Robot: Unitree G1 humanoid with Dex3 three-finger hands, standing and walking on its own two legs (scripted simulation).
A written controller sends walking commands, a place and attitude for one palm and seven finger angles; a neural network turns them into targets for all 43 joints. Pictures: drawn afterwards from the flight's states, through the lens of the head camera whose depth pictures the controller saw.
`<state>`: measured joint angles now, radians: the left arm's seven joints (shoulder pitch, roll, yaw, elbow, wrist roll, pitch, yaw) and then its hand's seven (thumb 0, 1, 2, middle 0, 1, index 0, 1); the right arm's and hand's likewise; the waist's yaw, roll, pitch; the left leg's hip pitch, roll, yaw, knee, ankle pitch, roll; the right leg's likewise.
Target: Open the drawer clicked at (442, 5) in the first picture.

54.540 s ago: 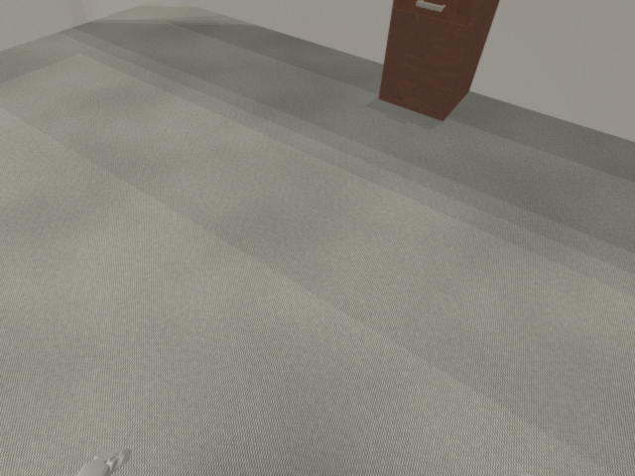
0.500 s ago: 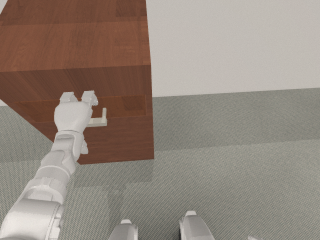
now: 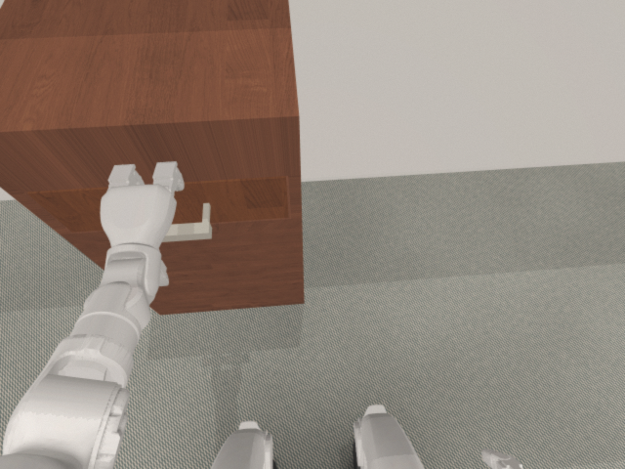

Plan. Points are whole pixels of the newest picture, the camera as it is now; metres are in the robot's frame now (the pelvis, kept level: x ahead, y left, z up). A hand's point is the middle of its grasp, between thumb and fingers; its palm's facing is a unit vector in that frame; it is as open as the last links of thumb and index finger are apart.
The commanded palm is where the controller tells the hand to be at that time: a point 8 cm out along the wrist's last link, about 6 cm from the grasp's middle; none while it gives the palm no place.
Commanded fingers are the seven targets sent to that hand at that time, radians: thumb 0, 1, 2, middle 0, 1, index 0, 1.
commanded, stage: move the hooked fingers above the handle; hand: left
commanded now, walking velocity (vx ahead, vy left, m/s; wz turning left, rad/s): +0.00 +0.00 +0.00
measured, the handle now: (169, 222) +0.49 +0.22 -0.10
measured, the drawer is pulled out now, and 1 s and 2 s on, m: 0.00 0.00 0.00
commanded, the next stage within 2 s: none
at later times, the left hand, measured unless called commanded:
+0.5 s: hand (137, 245) +0.43 +0.24 -0.04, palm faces -0.08 +0.04 -1.00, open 13.8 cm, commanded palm +0.41 +0.22 +0.02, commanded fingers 0.00 -0.50 0.30 -0.30 -1.20 -0.30 -1.20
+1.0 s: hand (141, 253) +0.42 +0.24 -0.05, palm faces -0.14 +0.00 -0.99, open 13.8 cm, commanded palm +0.41 +0.22 +0.02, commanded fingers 0.00 -0.50 0.30 -0.30 -1.20 -0.30 -1.20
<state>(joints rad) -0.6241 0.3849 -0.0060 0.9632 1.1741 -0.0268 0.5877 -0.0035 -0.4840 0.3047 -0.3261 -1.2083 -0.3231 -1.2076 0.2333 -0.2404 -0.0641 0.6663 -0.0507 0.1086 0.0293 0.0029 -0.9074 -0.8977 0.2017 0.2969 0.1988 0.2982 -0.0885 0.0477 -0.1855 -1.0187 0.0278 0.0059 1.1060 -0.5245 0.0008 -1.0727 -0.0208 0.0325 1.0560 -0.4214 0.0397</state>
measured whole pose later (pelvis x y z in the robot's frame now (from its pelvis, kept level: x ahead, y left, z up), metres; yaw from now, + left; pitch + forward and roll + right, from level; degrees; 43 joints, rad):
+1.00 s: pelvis +0.00 +0.00 +0.01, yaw +0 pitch +25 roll +0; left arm -0.56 0.40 0.00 0.95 1.11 -0.01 0.46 0.00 -0.48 0.30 -0.33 -1.22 -0.32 -1.20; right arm 0.26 -0.24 -0.06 0.66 -0.04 0.10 0.00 0.00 -0.91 -0.90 0.20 0.30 0.20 0.30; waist -0.07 0.05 -0.16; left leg -0.99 0.03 0.02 1.06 -0.50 0.00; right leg -1.05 -0.02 0.04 1.03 -0.41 0.04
